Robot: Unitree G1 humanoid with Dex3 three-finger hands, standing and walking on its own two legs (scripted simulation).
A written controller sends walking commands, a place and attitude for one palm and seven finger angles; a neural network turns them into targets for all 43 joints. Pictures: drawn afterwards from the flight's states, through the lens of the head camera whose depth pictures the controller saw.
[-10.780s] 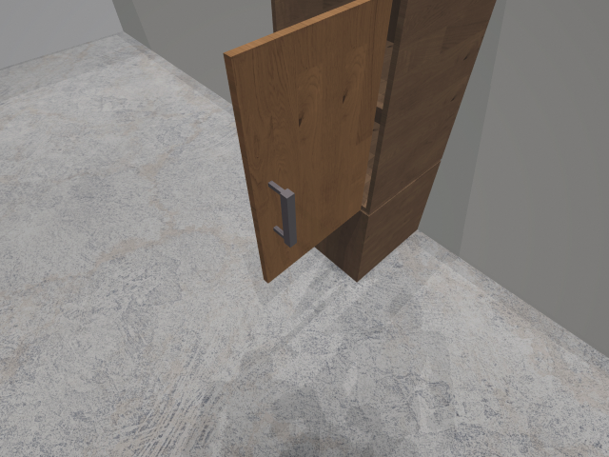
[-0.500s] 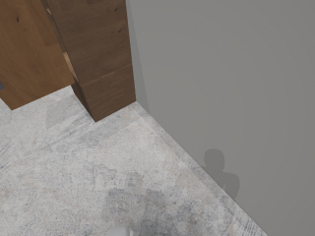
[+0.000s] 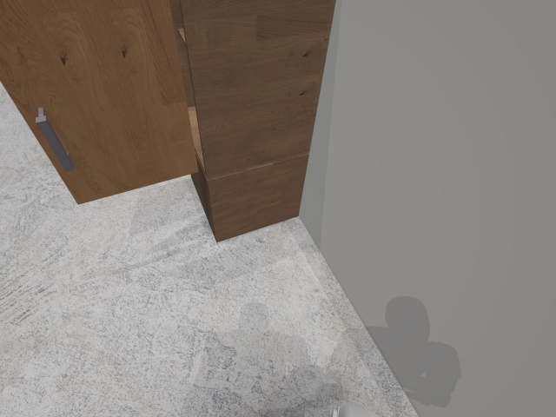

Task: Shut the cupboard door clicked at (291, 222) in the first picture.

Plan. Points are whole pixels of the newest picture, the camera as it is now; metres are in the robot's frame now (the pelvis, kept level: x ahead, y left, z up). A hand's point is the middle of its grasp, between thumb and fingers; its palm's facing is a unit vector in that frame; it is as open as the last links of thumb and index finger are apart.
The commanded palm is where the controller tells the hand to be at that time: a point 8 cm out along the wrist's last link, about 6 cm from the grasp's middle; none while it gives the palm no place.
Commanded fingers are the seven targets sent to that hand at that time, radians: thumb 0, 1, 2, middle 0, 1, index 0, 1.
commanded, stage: turn to face it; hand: left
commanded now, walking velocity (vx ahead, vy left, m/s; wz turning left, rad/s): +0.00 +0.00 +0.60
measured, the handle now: (55, 140) +0.65 +0.62 -0.09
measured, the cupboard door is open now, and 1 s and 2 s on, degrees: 91 91 91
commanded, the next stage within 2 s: take the last steps up to it in 0.98 s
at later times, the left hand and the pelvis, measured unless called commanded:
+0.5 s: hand (195, 385) +0.18 +0.16 -0.16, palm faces +0.22 -0.95 -0.20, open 7.3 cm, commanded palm none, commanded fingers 0.00 0.90 0.90 -0.20 -0.30 -0.20 -0.30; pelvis +0.12 -0.04 +0.00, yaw +15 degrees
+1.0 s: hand out of the picture +0.10 +0.22 -0.17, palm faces +0.42 -0.88 -0.24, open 7.4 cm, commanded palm none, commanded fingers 0.00 0.90 0.90 -0.20 -0.30 -0.20 -0.30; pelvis +0.14 +0.00 +0.01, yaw +23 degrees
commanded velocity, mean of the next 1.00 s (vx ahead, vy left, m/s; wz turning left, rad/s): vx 0.00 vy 0.00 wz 0.42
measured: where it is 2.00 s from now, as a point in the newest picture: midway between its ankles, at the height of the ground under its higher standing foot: (246, 390)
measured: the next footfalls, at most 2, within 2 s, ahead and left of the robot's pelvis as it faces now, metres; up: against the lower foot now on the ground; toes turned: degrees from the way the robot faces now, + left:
right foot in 0.26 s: +0.17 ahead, -0.15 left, +0.00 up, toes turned +1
left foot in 0.64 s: +0.16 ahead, +0.10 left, +0.00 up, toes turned +24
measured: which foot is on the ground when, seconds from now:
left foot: down 0.00-0.26, up 0.28-0.62, down 0.64-1.00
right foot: up 0.00-0.24, down 0.26-0.64, up 0.66-1.00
